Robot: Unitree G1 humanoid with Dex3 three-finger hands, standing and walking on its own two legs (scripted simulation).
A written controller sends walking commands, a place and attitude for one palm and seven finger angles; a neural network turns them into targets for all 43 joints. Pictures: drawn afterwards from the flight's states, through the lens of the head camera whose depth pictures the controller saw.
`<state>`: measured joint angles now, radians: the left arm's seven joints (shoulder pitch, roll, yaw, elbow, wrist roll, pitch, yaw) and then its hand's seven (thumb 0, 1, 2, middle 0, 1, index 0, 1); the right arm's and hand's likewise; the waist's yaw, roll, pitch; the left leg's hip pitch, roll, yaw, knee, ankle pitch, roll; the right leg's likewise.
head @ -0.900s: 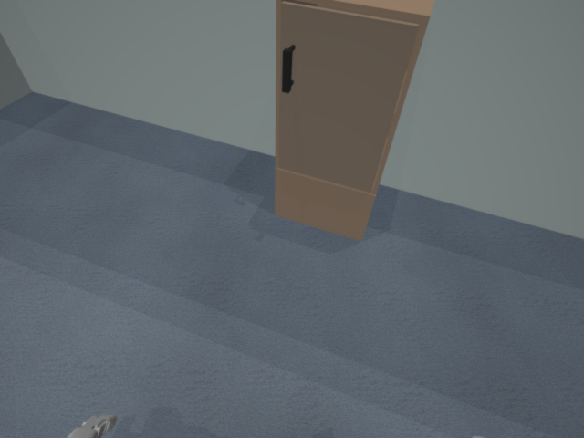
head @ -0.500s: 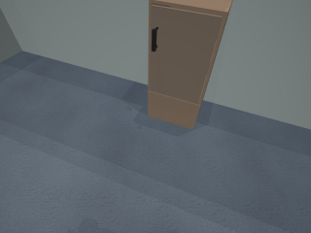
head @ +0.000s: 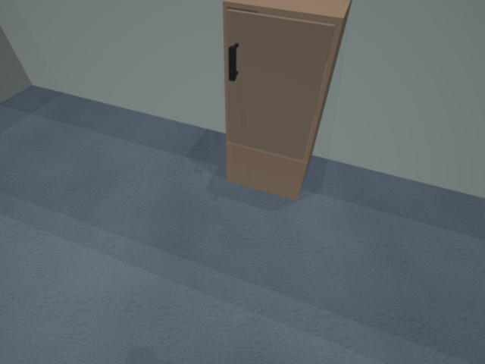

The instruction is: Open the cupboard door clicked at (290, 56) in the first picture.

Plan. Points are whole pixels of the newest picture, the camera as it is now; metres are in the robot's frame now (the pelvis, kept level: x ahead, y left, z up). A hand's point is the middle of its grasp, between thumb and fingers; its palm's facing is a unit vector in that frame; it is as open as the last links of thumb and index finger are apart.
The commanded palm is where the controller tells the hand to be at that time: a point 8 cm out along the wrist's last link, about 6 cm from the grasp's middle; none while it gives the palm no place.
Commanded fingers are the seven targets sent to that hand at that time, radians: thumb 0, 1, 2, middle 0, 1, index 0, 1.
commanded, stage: stand and wait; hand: left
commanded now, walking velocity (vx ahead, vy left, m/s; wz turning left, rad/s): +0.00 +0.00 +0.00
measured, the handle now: (234, 62) +1.16 +0.09 -0.03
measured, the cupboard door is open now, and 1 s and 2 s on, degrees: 0 0 0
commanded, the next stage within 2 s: look at it before walking up in 0.10 s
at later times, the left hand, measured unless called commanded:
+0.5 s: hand out of the picture +0.08 +0.24 -0.16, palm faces -0.04 -0.94 -0.33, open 7.4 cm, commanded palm none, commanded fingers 0.00 0.90 0.90 -0.20 -0.30 -0.20 -0.30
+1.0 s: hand out of the picture +0.10 +0.23 -0.16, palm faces +0.00 -0.94 -0.34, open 7.3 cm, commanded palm none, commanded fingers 0.00 0.90 0.90 -0.20 -0.30 -0.20 -0.30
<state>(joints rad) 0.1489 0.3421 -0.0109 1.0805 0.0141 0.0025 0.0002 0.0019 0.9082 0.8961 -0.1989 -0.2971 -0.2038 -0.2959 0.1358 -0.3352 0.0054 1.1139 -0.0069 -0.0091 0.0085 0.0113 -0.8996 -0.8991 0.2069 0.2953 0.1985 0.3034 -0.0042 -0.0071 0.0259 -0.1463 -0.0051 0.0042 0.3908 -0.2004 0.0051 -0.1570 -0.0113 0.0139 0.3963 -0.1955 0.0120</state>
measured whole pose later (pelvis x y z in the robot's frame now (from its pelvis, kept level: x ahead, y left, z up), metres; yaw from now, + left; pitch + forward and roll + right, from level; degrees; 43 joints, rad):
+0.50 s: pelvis +0.01 -0.01 +0.00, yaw +0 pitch -2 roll +0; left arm 0.15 0.34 -0.01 1.09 0.01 0.00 0.00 0.00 0.91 0.90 -0.20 -0.30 -0.20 -0.30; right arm 0.12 -0.33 0.01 1.12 -0.01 -0.01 0.01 0.01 -0.90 -0.90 0.21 0.30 0.20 0.30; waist 0.00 -0.01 0.03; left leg -0.14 0.01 0.01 0.38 -0.20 0.00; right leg -0.16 0.00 0.02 0.39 -0.20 0.00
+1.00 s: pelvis +0.02 -0.01 +0.00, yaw +1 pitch -1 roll +0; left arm 0.13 0.33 0.00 1.05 0.01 0.01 0.02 0.00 0.91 0.90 -0.20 -0.30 -0.20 -0.30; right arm 0.12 -0.32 0.00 1.09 -0.01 0.01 0.00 0.01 -0.90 -0.90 0.21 0.30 0.20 0.30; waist -0.01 -0.01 0.03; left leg -0.17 0.00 -0.02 0.42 -0.23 -0.01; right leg -0.18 -0.01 -0.01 0.43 -0.24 0.00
